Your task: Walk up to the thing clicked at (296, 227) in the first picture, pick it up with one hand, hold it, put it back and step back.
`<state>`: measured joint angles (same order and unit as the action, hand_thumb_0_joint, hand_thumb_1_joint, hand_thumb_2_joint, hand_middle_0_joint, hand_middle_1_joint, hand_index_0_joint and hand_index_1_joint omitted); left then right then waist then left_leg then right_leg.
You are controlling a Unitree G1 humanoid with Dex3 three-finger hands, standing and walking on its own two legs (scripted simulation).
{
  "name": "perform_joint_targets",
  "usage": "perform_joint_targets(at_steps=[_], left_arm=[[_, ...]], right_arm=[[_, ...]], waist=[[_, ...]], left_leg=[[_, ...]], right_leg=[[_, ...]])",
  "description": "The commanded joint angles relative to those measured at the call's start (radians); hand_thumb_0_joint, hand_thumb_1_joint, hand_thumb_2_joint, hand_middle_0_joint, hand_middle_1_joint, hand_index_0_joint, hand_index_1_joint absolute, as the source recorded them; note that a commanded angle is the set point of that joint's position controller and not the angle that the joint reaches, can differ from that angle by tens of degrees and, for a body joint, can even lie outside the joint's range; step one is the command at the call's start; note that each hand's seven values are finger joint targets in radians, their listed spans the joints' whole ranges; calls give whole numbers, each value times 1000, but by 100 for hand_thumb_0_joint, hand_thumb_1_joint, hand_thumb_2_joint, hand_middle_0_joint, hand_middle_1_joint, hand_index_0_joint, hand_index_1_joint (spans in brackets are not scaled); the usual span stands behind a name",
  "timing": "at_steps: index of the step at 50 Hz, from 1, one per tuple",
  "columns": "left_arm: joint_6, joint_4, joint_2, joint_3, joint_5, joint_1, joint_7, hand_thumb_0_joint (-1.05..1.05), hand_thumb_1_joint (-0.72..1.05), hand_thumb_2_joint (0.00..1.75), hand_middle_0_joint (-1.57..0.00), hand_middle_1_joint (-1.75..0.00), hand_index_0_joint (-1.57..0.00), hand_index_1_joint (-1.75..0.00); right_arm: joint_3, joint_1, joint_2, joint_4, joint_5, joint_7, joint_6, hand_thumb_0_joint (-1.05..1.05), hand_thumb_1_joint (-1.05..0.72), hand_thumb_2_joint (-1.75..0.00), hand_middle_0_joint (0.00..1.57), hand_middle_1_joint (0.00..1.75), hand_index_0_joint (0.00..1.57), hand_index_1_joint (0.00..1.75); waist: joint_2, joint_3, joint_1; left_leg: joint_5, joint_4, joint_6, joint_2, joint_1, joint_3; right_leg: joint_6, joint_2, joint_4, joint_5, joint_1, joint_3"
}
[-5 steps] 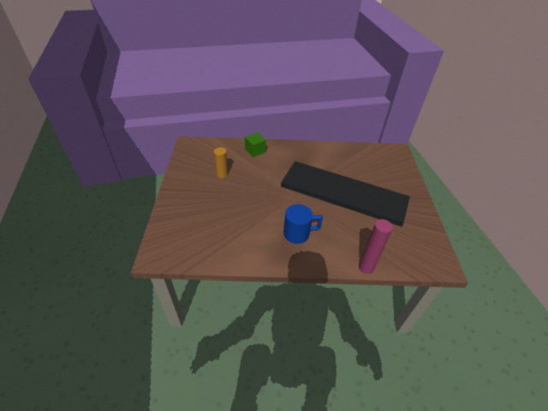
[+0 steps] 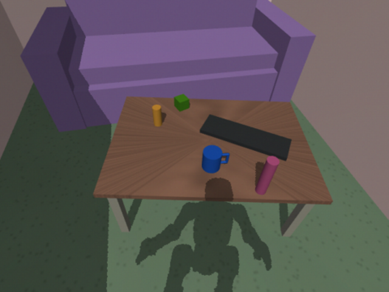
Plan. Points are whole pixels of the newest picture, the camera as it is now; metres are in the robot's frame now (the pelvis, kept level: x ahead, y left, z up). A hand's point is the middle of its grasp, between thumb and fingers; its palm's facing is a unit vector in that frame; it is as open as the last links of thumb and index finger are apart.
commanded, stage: stand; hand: left
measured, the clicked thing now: (215, 159) +0.73 -0.09 -0.32
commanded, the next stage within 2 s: walk up in 1.02 s
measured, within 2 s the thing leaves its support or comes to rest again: neither
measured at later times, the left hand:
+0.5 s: hand out of the picture +0.09 +0.25 -0.16, palm faces -0.03 -0.94 -0.34, open 7.4 cm
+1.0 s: hand out of the picture +0.09 +0.25 -0.16, palm faces -0.02 -0.94 -0.34, open 7.4 cm
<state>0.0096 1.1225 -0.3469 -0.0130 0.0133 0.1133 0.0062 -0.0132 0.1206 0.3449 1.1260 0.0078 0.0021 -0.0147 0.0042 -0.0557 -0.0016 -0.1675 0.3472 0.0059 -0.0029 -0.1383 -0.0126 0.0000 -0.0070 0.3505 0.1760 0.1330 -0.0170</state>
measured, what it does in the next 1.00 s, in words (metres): stands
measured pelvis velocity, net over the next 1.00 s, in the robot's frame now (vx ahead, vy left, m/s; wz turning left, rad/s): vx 0.02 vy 0.00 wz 0.01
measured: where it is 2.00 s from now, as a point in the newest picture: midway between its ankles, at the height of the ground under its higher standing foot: outside the picture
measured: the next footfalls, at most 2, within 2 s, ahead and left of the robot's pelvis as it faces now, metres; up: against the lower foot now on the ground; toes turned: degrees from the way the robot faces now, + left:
right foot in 1.36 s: +0.16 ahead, -0.28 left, +0.00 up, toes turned -4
left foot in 1.68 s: +0.23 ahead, -0.09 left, +0.00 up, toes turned +2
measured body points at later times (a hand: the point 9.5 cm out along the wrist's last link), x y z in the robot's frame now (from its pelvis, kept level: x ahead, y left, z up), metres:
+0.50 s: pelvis +0.01 +0.00 +0.00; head +0.02 +0.00 +0.45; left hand +0.09 +0.30 -0.13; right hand +0.09 -0.30 -0.13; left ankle +0.02 +0.12 -0.75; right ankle +0.01 -0.12 -0.75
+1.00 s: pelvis +0.02 +0.00 +0.00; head +0.03 +0.00 +0.45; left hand +0.09 +0.30 -0.13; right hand +0.10 -0.30 -0.13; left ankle +0.02 +0.12 -0.75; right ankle +0.01 -0.12 -0.75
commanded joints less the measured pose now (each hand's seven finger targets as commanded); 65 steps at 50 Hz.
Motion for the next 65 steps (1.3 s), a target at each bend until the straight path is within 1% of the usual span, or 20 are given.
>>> perform_joint_targets(at_steps=[1, 3, 7, 10, 11, 14, 24, 34, 50, 51, 52, 53, 54, 55, 56, 57, 59, 62, 64, 65], left_arm=[[23, -47, -205, 43, -3, -25, -12, 0, 90, 90, -20, -30, -20, -30], [26, -55, -212, 44, -4, -36, -13, 0, 90, 90, -20, -30, -20, -30], [25, -55, -210, 43, -3, -44, -14, 0, 90, 90, -20, -30, -20, -30], [25, -52, -205, 43, -4, -35, -14, 0, 90, 90, -20, -30, -20, -30], [27, -56, -212, 44, -1, -39, -14, 0, 90, 90, -20, -30, -20, -30], [28, -54, -207, 44, -3, -34, -15, 0, 90, 90, -20, -30, -20, -30], [21, -55, -208, 46, -4, -39, -15, 0, 90, 90, -20, -30, -20, -30], [19, -52, -207, 49, -4, -45, -14, 0, 90, 90, -20, -30, -20, -30], [20, -53, -211, 50, -5, -38, -16, 0, 90, 90, -20, -30, -20, -30], [-13, -156, -304, 145, 50, -42, 23, 0, 90, 90, -20, -30, -20, -30], [-36, -177, -274, 144, 60, -70, 39, 0, 90, 90, -20, -30, -20, -30], [-57, -195, -282, 156, 73, -70, 48, 0, 90, 90, -20, -30, -20, -30], [-68, -207, -267, 158, 71, -20, 57, 0, 90, 90, -20, -30, -20, -30], [-72, -220, -259, 163, 63, 5, 67, 0, 90, 90, -20, -30, -20, -30], [-74, -229, -255, 167, 52, 22, 76, 0, 90, 90, -20, -30, -20, -30], [-71, -238, -245, 168, 47, 40, 82, 0, 90, 90, -20, -30, -20, -30], [-70, -266, -235, 169, 44, 31, 95, 0, 90, 90, -20, -30, -20, -30], [-72, -323, -239, 170, 44, -32, 111, 0, 90, 90, -20, -30, -20, -30], [-69, -328, -248, 175, 42, 10, 117, 0, 90, 90, -20, -30, -20, -30], [-68, -315, -253, 181, 42, 59, 119, 0, 90, 90, -20, -30, -20, -30]], right_arm=[[41, -49, 215, -59, -1, -10, -22, 0, -90, -90, 20, 30, 20, 30], [42, -50, 212, -61, -1, -10, -22, 0, -90, -90, 20, 30, 20, 30], [40, -40, 209, -57, 2, -10, -18, 0, -90, -90, 20, 30, 20, 30], [41, -47, 214, -54, 1, -9, -17, 0, -90, -90, 20, 30, 20, 30], [43, -45, 216, -60, 2, -9, -19, 0, -90, -90, 20, 30, 20, 30], [40, -49, 212, -59, 0, -10, -19, 0, -90, -90, 20, 30, 20, 30], [40, -45, 216, -57, 1, -15, -21, 0, -90, -90, 20, 30, 20, 30], [41, -47, 212, -56, 1, -14, -18, 0, -90, -90, 20, 30, 20, 30], [40, -49, 215, -60, 0, -16, -21, 0, -90, -90, 20, 30, 20, 30], [114, 132, 344, -69, 5, -43, -42, 0, -90, -90, 20, 30, 20, 30], [146, 232, 407, -47, 12, -55, -47, 0, -90, -90, 20, 30, 20, 30], [165, 247, 425, -51, 16, -66, -54, 0, -90, -90, 20, 30, 20, 30], [171, 193, 431, -84, 14, -74, -62, 0, -90, -90, 20, 30, 20, 30], [174, 143, 414, -120, 19, -76, -69, 0, -90, -90, 20, 30, 20, 30], [172, 97, 395, -144, 25, -77, -76, 0, -90, -90, 20, 30, 20, 30], [164, 87, 363, -161, 28, -74, -81, 0, -90, -90, 20, 30, 20, 30], [166, 113, 344, -185, 37, -69, -83, 0, -90, -90, 20, 30, 20, 30], [182, 141, 379, -215, 38, -68, -82, 0, -90, -90, 20, 30, 20, 30], [185, 97, 394, -240, 40, -63, -80, 0, -90, -90, 20, 30, 20, 30], [186, 56, 397, -253, 42, -62, -76, 0, -90, -90, 20, 30, 20, 30]], waist=[[-3, 66, -8], [-8, 94, -5], [-11, 68, 3], [-2, 60, -3], [-4, 92, 0], [-5, 100, -3], [2, 103, -3], [-5, 72, -1], [3, 98, -5], [-104, 107, 52], [0, 48, 89], [-8, -17, 85], [3, -32, 52], [15, -49, 25], [33, -46, -1], [34, -19, -13], [97, -13, 5], [177, -51, 32], [200, -23, -2], [214, -7, -33]], left_leg=[[25, -72, -31, -114, -3, -104], [76, -56, -33, -116, 23, -97], [50, -61, -31, -112, 1, -97], [39, -65, -32, -113, -7, -100], [90, -56, -34, -117, 10, -96], [125, -51, -37, -118, 24, -96], [181, -58, -33, -126, 34, -95], [108, -70, -30, -117, 21, -94], [186, -65, -29, -125, 44, -95], [-37, -20, -117, -172, 143, -182], [-263, -100, -182, -296, 204, -342], [-427, -153, -217, -385, 161, -454], [-453, -177, -236, -435, 97, -481], [-418, -183, -230, -431, 41, -461], [-347, -166, -223, -405, 18, -405], [-251, -125, -204, -356, 55, -323], [-123, -76, -190, -305, 90, -218], [-76, -51, -203, -314, -5, -163], [-89, -9, -186, -290, -91, -105], [-144, 17, -168, -273, -171, -74]], right_leg=[[26, -114, -68, -20, 0, 100], [27, -122, -67, -65, -15, 104], [28, -122, -77, -41, -2, 106], [26, -120, -77, -30, -7, 103], [27, -126, -70, -82, -29, 104], [25, -125, -68, -119, -36, 99], [24, -126, -55, -156, -58, 93], [28, -126, -76, -99, -38, 96], [25, -129, -62, -160, -65, 92], [39, -35, 126, 79, 100, 33], [32, -2, 300, 299, 321, 10], [24, -23, 498, 354, 438, 106], [22, -47, 593, 325, 476, 170], [27, -68, 644, 287, 470, 219], [27, -80, 668, 257, 455, 245], [26, -70, 641, 236, 457, 251], [15, -62, 570, 214, 461, 227], [-5, -90, 473, 211, 398, 167], [2, -93, 402, 199, 267, 100], [9, -82, 388, 171, 171, 63]])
